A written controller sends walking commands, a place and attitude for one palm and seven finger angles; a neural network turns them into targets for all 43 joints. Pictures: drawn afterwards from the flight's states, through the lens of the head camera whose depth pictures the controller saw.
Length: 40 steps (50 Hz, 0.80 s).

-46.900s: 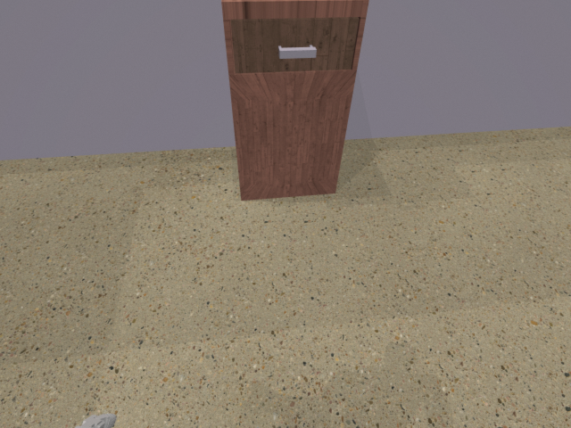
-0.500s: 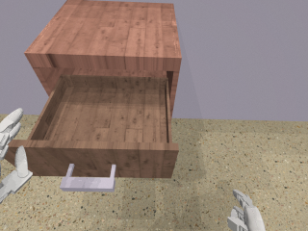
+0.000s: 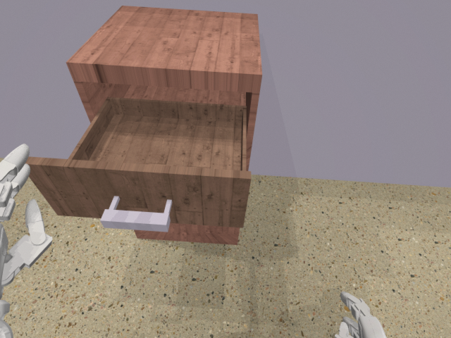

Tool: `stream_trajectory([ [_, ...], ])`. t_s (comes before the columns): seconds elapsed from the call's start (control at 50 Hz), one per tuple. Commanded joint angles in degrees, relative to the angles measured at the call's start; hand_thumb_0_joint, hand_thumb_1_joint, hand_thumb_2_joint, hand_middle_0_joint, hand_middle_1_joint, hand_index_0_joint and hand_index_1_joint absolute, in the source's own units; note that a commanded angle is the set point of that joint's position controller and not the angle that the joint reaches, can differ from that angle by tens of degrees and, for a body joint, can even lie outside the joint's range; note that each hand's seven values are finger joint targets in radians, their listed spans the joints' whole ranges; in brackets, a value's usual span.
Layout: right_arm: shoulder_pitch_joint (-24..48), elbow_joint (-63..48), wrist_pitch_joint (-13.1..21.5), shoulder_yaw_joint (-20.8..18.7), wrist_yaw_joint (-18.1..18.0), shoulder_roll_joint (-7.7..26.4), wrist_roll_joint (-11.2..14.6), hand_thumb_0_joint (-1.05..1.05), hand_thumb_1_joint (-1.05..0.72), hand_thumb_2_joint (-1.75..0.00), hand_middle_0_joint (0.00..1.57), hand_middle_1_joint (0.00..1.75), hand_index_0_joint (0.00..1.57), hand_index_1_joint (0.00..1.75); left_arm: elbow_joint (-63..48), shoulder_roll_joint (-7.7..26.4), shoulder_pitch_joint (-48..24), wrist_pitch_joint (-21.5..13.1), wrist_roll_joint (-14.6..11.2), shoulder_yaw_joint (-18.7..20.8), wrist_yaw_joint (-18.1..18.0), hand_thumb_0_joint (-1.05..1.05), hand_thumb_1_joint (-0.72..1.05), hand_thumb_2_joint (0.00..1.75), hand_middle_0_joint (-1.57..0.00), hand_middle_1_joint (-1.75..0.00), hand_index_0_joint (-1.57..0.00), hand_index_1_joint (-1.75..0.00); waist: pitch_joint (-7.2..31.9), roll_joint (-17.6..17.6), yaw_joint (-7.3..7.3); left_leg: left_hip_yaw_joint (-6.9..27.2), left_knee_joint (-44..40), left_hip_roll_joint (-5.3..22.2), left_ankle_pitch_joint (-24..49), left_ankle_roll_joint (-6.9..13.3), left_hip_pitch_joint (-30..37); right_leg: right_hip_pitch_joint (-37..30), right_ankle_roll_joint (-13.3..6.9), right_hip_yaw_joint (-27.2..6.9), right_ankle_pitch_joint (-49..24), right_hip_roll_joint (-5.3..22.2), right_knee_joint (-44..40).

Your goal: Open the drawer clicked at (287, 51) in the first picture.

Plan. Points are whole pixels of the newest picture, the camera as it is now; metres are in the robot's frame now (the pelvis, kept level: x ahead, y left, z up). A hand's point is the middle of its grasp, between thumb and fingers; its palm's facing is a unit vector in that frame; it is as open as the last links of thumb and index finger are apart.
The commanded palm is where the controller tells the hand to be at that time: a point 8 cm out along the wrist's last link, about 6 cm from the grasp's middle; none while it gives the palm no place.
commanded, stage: step back with the hand held close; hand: left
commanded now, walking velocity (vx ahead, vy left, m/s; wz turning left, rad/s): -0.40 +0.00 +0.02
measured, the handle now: (139, 211) +0.37 +0.19 -0.01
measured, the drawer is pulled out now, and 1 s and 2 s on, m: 0.30 0.30 0.30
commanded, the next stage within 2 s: stop stepping back and stand still in 0.18 s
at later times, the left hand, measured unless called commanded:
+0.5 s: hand out of the picture +0.09 +0.18 +0.16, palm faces +0.27 -0.82 -0.50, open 7.4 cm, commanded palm +0.03 +0.23 +0.19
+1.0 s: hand out of the picture +0.03 +0.17 +0.16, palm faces +0.37 -0.84 -0.40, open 7.5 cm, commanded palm -0.04 +0.22 +0.19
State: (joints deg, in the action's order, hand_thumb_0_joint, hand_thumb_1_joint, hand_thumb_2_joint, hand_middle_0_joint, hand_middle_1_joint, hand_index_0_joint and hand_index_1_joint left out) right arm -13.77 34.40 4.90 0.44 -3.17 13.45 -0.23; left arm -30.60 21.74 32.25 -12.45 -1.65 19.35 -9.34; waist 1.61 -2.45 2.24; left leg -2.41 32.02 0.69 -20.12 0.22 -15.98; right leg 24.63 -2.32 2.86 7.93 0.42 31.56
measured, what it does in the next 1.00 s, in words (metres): walks backwards: right foot, then left foot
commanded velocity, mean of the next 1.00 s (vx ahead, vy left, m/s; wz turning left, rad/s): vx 0.00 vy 0.03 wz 0.01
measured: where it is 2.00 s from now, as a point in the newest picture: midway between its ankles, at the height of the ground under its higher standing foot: outside the picture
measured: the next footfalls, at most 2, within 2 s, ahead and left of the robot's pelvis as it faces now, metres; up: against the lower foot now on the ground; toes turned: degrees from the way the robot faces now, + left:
right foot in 0.20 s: -0.03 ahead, -0.09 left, +0.00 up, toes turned +0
left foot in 0.60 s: -0.15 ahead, +0.02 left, +0.00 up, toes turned -1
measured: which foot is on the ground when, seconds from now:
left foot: down 0.00-0.26, up 0.28-0.58, down 0.60-1.00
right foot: down 0.00-0.02, up 0.04-0.18, down 0.20-1.00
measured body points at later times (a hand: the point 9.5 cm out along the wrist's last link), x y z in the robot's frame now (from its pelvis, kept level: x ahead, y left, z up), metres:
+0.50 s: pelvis -0.11 -0.04 +0.02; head -0.10 -0.05 +0.46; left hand +0.07 +0.22 +0.19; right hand +0.03 -0.29 -0.08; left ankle -0.17 +0.10 -0.68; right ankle -0.06 -0.10 -0.73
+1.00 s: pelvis -0.17 -0.06 +0.01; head -0.17 -0.06 +0.46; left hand +0.01 +0.22 +0.18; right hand -0.03 -0.28 -0.09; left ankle -0.19 +0.07 -0.71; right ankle -0.07 -0.10 -0.73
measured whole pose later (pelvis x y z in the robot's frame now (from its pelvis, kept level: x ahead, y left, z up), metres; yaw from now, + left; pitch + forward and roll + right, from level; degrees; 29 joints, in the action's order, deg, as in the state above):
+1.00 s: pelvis -0.17 -0.06 +0.01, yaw +0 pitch -1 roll +2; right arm -13.9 37.8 3.6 0.7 -1.7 10.5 -0.4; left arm -28.1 18.8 31.7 -10.9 -0.5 17.4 -8.7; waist 0.3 -2.1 0.5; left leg -2.0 38.8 -1.4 -26.7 2.2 -14.5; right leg 20.6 -5.8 2.3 5.3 -3.7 26.0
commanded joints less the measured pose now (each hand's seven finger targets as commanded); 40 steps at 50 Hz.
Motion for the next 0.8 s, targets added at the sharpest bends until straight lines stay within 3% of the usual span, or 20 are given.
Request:
stream_trajectory([
  [0.0,6.7,-9.8,3.8,-3.6,1.2,6.4,0.1,0.00,-0.90,-0.90,0.20,0.30,0.20,0.30,-14.9,9.3,1.9,-4.6,-0.1,8.5,-1.5,0.00,0.90,0.90,-0.20,-0.30,-0.20,-0.30,5.1,16.4,-1.65,12.8,-14.0,17.4,12.6,7.5,-8.9,-9.8,3.8,-3.4,11.9,-1.2,13.3],
  [0.04,7.4,-10.4,4.7,-3.9,1.5,5.1,0.0,0.00,-0.90,-0.90,0.20,0.30,0.20,0.30,-16.7,9.7,3.5,-4.5,-0.3,10.4,-1.6,0.00,0.90,0.90,-0.20,-0.30,-0.20,-0.30,5.6,17.6,-1.75,10.8,-15.6,18.0,4.3,7.5,-19.0,-12.4,3.4,-3.9,17.9,-1.6,23.3],
  [0.1,6.4,-8.1,6.2,-4.2,1.6,5.5,-0.1,0.00,-0.90,-0.90,0.20,0.30,0.20,0.30,-21.2,8.1,3.1,-4.3,-1.1,8.1,-1.0,0.00,0.90,0.90,-0.20,-0.30,-0.20,-0.30,4.6,14.2,-1.75,7.8,-7.2,16.4,31.5,5.7,-4.1,-4.4,3.8,-2.4,14.2,-0.8,13.7],
  [0.18,6.5,-4.7,6.2,-3.6,1.7,6.1,-0.3,0.00,-0.90,-0.90,0.20,0.30,0.20,0.30,-16.2,7.3,1.8,-4.9,-1.2,7.3,0.3,0.00,0.90,0.90,-0.20,-0.30,-0.20,-0.30,3.3,13.3,-1.39,6.9,-1.7,15.5,36.6,3.7,2.0,-6.0,3.9,-1.0,4.1,0.5,-4.0],
  [0.2,6.7,-4.4,6.2,-3.3,1.8,6.3,-0.1,0.00,-0.90,-0.90,0.20,0.30,0.20,0.30,-15.6,7.4,0.2,-5.5,-1.2,7.4,0.7,0.00,0.90,0.90,-0.20,-0.30,-0.20,-0.30,3.9,11.8,-1.41,6.3,0.0,14.3,33.9,2.9,1.0,-8.3,3.9,-0.7,-1.1,1.0,-7.6],
  [0.22,6.1,-4.6,5.7,-3.3,2.0,6.0,0.6,0.00,-0.90,-0.90,0.20,0.30,0.20,0.30,-14.8,7.7,0.5,-5.6,-1.0,7.5,0.7,0.00,0.90,0.90,-0.20,-0.30,-0.20,-0.30,6.7,6.8,-1.33,2.6,4.4,10.8,28.1,1.3,-0.6,-12.1,2.9,-3.1,-16.0,4.2,-9.8],
  [0.24,6.9,-6.3,5.5,-4.0,2.1,5.0,1.9,0.00,-0.90,-0.90,0.20,0.30,0.20,0.30,-13.5,7.8,1.1,-4.8,-1.3,7.0,0.7,0.00,0.90,0.90,-0.20,-0.30,-0.20,-0.30,9.0,-4.9,-1.33,-1.2,11.0,4.1,7.7,-1.2,-7.0,-15.8,1.9,-11.1,-31.5,10.9,-9.5],
  [0.26,8.9,-8.1,4.9,-4.7,2.0,4.8,2.5,0.00,-0.90,-0.90,0.20,0.30,0.20,0.30,-11.8,9.4,3.9,-4.5,-1.6,8.9,0.7,0.00,0.90,0.90,-0.20,-0.30,-0.20,-0.30,9.5,-12.8,-2.26,1.0,23.3,-1.9,-10.1,-1.8,-12.7,-15.4,0.3,-20.6,-36.3,18.0,-11.2],
  [0.28,7.6,-7.9,3.7,-4.7,2.0,4.7,2.2,0.00,-0.90,-0.90,0.20,0.30,0.20,0.30,-9.3,10.3,7.9,-4.0,-1.6,10.4,0.6,0.00,0.90,0.90,-0.20,-0.30,-0.20,-0.30,11.1,-9.7,-2.66,6.1,30.9,-2.5,-9.3,-1.4,-12.2,-13.0,1.3,-20.9,-26.4,19.2,-12.6],
  [0.3,7.1,-7.5,2.0,-3.9,1.8,3.2,2.1,0.00,-0.90,-0.90,0.20,0.30,0.20,0.30,-6.9,9.4,10.9,-3.3,-1.8,10.2,0.3,0.00,0.90,0.90,-0.20,-0.30,-0.20,-0.30,9.8,-6.6,-1.80,7.6,31.1,-0.7,-6.7,-1.6,-14.0,-13.6,0.4,-18.9,-15.5,18.2,-12.4],
  [0.34,8.2,-8.4,-0.3,-2.1,1.1,2.0,1.6,0.00,-0.90,-0.90,0.20,0.30,0.20,0.30,-8.0,9.4,10.0,-3.2,-1.1,10.4,-0.4,0.00,0.90,0.90,-0.20,-0.30,-0.20,-0.30,9.6,-4.8,-0.38,5.5,28.7,-0.7,-3.0,-2.0,-13.3,-12.9,-3.1,-16.1,-7.1,14.7,-12.1],
  [0.44,8.3,-9.2,1.1,-1.8,-0.8,3.8,0.4,0.00,-0.90,-0.90,0.20,0.30,0.20,0.30,-12.1,9.9,4.8,-3.6,-0.2,7.9,-1.7,0.00,0.90,0.90,-0.20,-0.30,-0.20,-0.30,5.7,-6.1,-1.79,0.2,10.2,-2.5,-7.6,0.5,-5.1,-11.8,-1.8,-18.9,13.7,14.2,-20.4],
  [0.48,7.1,-8.7,2.0,-2.0,-0.8,4.5,0.3,0.00,-0.90,-0.90,0.20,0.30,0.20,0.30,-13.7,10.1,3.2,-3.1,0.4,6.8,-2.0,0.00,0.90,0.90,-0.20,-0.30,-0.20,-0.30,4.8,-5.7,-1.57,-0.1,0.2,-1.9,-6.7,1.8,-1.8,-13.5,-1.8,-19.1,13.7,14.4,-20.6],
  [0.52,4.5,-8.4,3.0,-2.0,-0.4,4.9,0.1,0.00,-0.90,-0.90,0.20,0.30,0.20,0.30,-14.4,9.5,3.3,-3.2,0.7,6.0,-2.0,0.00,0.90,0.90,-0.20,-0.30,-0.20,-0.30,5.6,-1.9,-0.55,-0.7,-13.2,-1.4,-0.2,2.8,5.1,-13.8,-0.4,-15.1,15.0,10.9,-18.0],
  [0.58,4.8,-9.6,4.2,-3.3,0.1,6.7,0.3,0.00,-0.90,-0.90,0.20,0.30,0.20,0.30,-14.9,9.3,2.9,-4.3,0.4,5.8,-1.6,0.00,0.90,0.90,-0.20,-0.30,-0.20,-0.30,3.8,13.1,-1.61,9.5,-20.2,9.3,5.8,5.8,5.1,-13.0,2.7,-6.9,6.8,0.9,-3.2],
  [0.6,4.9,-9.7,4.4,-3.7,0.7,6.9,0.9,0.00,-0.90,-0.90,0.20,0.30,0.20,0.30,-15.4,9.4,3.2,-4.1,0.1,6.3,-1.3,0.00,0.90,0.90,-0.20,-0.30,-0.20,-0.30,4.7,13.5,-2.17,9.0,-17.4,11.6,7.7,6.4,4.1,-13.0,3.6,-4.8,6.8,0.3,0.7],
  [0.62,5.2,-9.4,4.3,-3.7,1.0,6.7,1.5,0.00,-0.90,-0.90,0.20,0.30,0.20,0.30,-14.2,9.7,4.8,-3.7,-0.3,7.2,-1.1,0.00,0.90,0.90,-0.20,-0.30,-0.20,-0.30,4.8,12.0,-2.47,8.4,-17.2,11.6,1.3,6.3,-1.1,-14.8,4.2,-4.5,10.5,-0.1,2.1],
  [0.64,6.1,-9.1,4.3,-3.0,0.7,5.4,0.8,0.00,-0.90,-0.90,0.20,0.30,0.20,0.30,-15.9,9.9,3.4,-3.3,0.2,7.8,-1.6,0.00,0.90,0.90,-0.20,-0.30,-0.20,-0.30,1.6,15.8,-1.69,8.8,-19.9,10.7,-5.7,5.9,-6.9,-15.7,2.9,-2.8,10.8,0.0,2.9],
  [0.72,5.1,-7.8,4.3,-3.1,0.2,6.3,0.9,0.00,-0.90,-0.90,0.20,0.30,0.20,0.30,-11.9,8.1,1.5,-1.9,0.1,6.3,-1.0,0.00,0.90,0.90,-0.20,-0.30,-0.20,-0.30,-5.5,10.0,-1.28,7.0,-16.9,10.1,-6.8,5.9,-13.5,-17.6,2.9,-2.0,8.7,-1.2,2.8],
  [0.78,5.3,-7.3,3.9,-3.1,-0.4,6.3,1.1,0.00,-0.90,-0.90,0.20,0.30,0.20,0.30,-7.6,7.1,-2.8,-1.0,0.2,4.7,-0.6,0.00,0.90,0.90,-0.20,-0.30,-0.20,-0.30,-10.6,4.9,-1.22,6.0,-14.3,7.3,-14.8,5.3,-16.4,-13.8,2.1,-7.7,16.4,-0.4,-2.4],
])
